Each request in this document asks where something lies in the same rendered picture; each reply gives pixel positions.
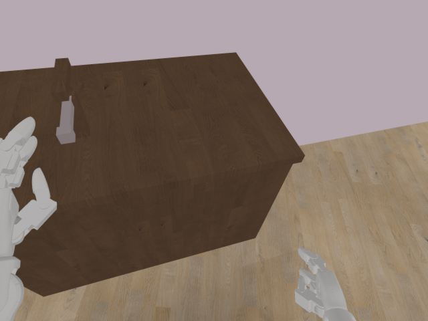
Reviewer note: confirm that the left robot forearm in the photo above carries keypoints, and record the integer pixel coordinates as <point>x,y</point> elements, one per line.
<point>11,288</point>

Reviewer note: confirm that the counter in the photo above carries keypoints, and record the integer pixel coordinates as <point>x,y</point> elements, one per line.
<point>173,157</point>

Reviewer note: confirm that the robot left hand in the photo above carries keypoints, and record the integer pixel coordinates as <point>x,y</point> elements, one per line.
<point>15,151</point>

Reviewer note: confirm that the tap lever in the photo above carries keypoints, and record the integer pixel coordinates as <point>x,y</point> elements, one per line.
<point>65,133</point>

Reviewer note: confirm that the robot right hand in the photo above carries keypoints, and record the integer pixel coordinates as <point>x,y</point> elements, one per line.
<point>325,292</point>

